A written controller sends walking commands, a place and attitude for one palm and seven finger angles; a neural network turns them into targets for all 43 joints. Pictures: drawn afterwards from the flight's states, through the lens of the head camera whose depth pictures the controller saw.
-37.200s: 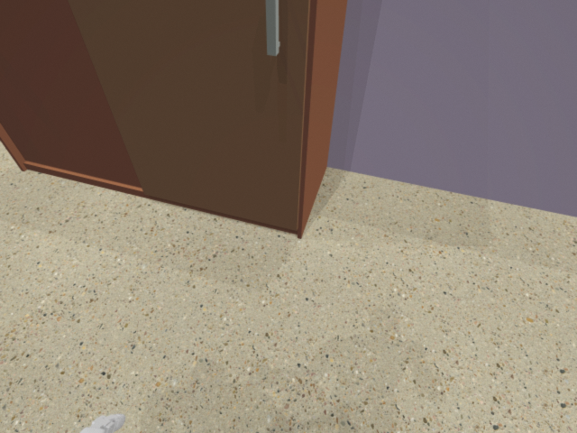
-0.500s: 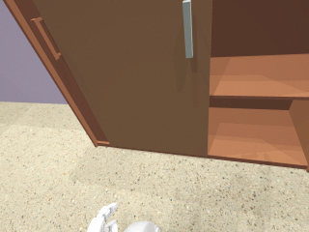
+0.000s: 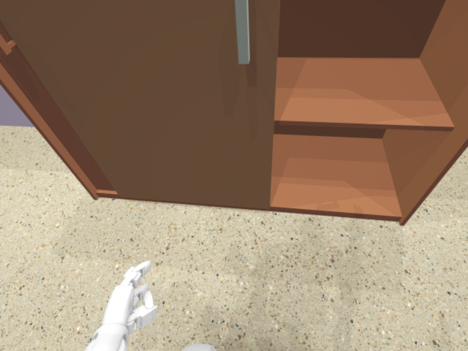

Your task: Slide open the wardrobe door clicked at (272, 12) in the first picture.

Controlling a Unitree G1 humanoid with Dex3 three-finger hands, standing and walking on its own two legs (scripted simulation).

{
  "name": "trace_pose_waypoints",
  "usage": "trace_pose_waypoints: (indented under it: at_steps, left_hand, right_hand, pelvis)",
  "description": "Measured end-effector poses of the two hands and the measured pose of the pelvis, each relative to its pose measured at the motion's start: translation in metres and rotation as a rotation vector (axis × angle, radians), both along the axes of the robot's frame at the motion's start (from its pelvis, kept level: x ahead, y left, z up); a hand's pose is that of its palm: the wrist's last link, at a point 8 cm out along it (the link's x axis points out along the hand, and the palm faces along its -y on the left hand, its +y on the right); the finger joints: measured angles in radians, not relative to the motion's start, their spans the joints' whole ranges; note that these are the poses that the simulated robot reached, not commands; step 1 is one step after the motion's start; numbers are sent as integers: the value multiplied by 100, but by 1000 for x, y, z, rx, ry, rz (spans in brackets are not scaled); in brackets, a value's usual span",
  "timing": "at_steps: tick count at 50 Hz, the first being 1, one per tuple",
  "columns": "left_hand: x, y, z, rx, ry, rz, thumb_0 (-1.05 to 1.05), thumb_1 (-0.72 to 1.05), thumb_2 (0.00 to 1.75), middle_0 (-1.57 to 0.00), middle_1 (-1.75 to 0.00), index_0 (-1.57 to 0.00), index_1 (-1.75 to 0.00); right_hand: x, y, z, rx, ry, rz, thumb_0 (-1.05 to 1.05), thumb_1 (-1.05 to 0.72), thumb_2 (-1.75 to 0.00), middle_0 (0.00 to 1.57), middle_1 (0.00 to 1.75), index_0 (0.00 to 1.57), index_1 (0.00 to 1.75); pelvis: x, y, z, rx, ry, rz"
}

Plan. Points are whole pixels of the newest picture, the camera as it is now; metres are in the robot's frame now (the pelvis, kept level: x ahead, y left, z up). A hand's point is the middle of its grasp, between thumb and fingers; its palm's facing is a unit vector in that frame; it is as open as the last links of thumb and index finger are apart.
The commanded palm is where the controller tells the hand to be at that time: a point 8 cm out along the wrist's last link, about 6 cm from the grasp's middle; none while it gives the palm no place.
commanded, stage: stop stepping back and stand still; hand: right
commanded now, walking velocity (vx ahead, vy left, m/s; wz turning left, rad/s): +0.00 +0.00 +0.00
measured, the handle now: (243, 15) +0.79 +0.02 +0.19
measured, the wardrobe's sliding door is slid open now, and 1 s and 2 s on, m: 0.60 0.60 0.60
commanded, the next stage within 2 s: let the arm hang, fingers relaxed in 0.64 s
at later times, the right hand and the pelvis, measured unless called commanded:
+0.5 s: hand (458, 185) +0.30 -0.26 +0.18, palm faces +0.35 +0.84 -0.42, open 7.4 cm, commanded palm +0.22 -0.32 +0.19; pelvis +0.07 -0.02 +0.01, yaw +2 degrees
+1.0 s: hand out of the picture +0.12 -0.19 -0.15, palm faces -0.05 +0.98 -0.17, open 7.4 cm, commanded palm none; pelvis +0.03 -0.02 +0.01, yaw +0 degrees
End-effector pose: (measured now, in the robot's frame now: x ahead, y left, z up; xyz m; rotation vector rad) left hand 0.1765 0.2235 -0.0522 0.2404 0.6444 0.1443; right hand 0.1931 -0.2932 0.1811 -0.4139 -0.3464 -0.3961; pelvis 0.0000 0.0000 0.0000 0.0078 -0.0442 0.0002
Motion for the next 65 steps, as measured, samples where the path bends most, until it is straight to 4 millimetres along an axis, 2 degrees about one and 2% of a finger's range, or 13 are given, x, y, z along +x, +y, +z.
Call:
trace_pose_waypoints:
  at_steps: [5, 8, 15, 19, 25, 29, 32, 38, 43, 46, 50, 57, 65]
  left_hand:
    - [0, -16, -9, -99, 13, -22, 1, 90, 90, -20, -30, -20, -30]
    - [0, -15, -29, -116, 87, -15, 1, 90, 90, -20, -30, -20, -30]
    - [2, 0, -37, -42, 196, 42, 2, 90, 90, -20, -30, -20, -30]
    - [18, 2, -24, 13, 173, 65, 2, 90, 90, -20, -30, -20, -30]
    - [52, -10, 5, 13, 50, 40, 2, 90, 90, -20, -30, -20, -29]
    - [67, -18, 12, -27, 4, 34, 2, 90, 90, -20, -30, -20, -30]
    - [70, -21, 10, -50, 5, 33, 1, 90, 90, -20, -30, -20, -30]
    - [57, -16, -3, -52, 51, 14, 1, 90, 90, -20, -30, -20, -30]
    - [33, 1, -36, -40, 194, -31, 1, 90, 90, -20, -30, -20, -30]
    - [6, 9, -45, -23, 266, 4, 1, 90, 90, -20, -30, -20, -30]
    - [-46, 12, -49, 7, 401, 46, 1, 90, 90, -20, -30, -20, -29]
    - [-130, 5, -58, 5, 645, 90, 1, 90, 90, -20, -30, -20, -29]
    - [-180, -20, -75, -76, 750, 132, 1, 90, 90, -20, -30, -20, -29]
  right_hand:
    - [-7, 18, 47, -273, -3, 77, 2, -89, -90, 21, 30, 21, 30]
    - [-8, 9, 53, -333, 38, 33, 1, -89, -90, 21, 30, 22, 30]
    - [17, -44, -2, -101, 197, -172, 1, -89, -90, 21, 30, 22, 30]
    - [41, -37, -30, 33, 217, -128, 1, -89, -90, 20, 30, 21, 30]
    - [65, -8, 12, -87, 74, 72, 2, -89, -90, 21, 30, 21, 30]
    - [66, -16, 38, -229, 50, 86, 2, -89, -90, 21, 30, 22, 30]
    - [63, -28, 34, -233, 116, 33, 1, -89, -90, 21, 30, 22, 30]
    - [44, -34, -15, -81, 293, -49, 1, -89, -90, 21, 30, 21, 30]
    - [26, -23, -159, 143, 838, -34, 0, -90, -90, 20, 30, 20, 30]
    - [-15, 6, -237, 271, 1158, -2, 1, -91, -90, 20, 30, 20, 30]
    - [-81, 52, -300, 432, 1439, 48, 1, -91, -90, 20, 30, 20, 30]
    - [-151, 39, -317, 504, 1575, -72, -2, -99, -90, 21, 30, 21, 30]
    - [-199, 13, -307, 475, 1693, -180, 0, -93, -90, 20, 30, 21, 30]
  pelvis:
    - [15, 5, 4, 6, 33, 9]
    - [26, 2, 3, 23, 41, 6]
    - [55, -15, 8, 7, 47, 13]
    - [65, -23, 8, -7, 36, 22]
    - [71, -23, 13, 9, 51, 27]
    - [73, -21, 16, 19, 70, 36]
    - [73, -21, 17, 20, 81, 42]
    - [67, -21, 17, 13, 87, 32]
    - [51, -27, 8, 7, 89, 3]
    - [42, -27, 5, -3, 73, 0]
    - [31, -23, 5, -9, 46, -1]
    - [13, -19, 11, 15, 35, -19]
    - [3, -30, 12, 18, 43, -10]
